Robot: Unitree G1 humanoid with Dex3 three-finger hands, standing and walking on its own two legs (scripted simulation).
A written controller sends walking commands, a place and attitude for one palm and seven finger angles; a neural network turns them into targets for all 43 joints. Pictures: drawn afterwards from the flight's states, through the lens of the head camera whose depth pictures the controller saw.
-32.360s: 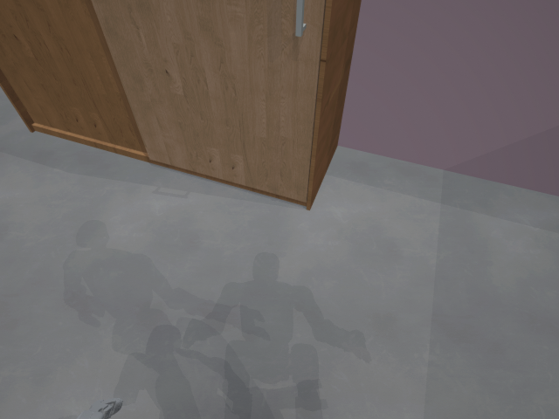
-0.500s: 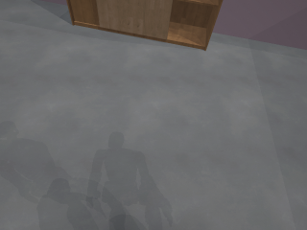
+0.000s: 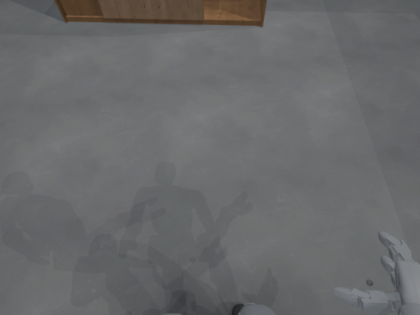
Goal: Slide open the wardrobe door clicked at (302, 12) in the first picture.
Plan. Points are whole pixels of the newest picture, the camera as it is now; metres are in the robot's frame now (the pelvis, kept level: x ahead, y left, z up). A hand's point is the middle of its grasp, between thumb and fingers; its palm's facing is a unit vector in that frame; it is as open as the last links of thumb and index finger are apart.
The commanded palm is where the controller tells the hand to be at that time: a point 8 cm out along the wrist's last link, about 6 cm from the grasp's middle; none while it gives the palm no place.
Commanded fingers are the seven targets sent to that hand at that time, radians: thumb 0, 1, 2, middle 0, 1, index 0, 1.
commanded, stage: step back with the hand held close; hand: right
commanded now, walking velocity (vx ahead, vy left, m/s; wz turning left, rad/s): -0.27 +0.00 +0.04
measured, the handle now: out of the picture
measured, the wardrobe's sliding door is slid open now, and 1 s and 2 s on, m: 0.50 0.50 0.50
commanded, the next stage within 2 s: stop stepping back and stand still in 1.42 s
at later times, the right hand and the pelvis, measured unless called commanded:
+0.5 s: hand out of the picture +0.20 -0.26 +0.14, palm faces +0.29 +0.90 -0.33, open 7.5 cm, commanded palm +0.15 -0.30 +0.18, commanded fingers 0.00 -0.90 -0.90 0.20 0.30 0.20 0.30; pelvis +0.00 -0.02 +0.00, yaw +2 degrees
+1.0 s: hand out of the picture +0.13 -0.28 +0.17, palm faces +0.24 +0.88 -0.41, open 7.4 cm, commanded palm +0.08 -0.32 +0.18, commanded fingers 0.00 -0.90 -0.90 0.20 0.30 0.20 0.30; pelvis -0.09 -0.05 +0.01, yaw +5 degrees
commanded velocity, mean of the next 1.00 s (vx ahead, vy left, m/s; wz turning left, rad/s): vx -0.31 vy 0.00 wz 0.01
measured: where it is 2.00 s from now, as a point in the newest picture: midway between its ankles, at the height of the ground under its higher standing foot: outside the picture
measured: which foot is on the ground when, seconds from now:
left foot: down 0.00-0.88, up 0.90-1.00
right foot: down 0.00-1.00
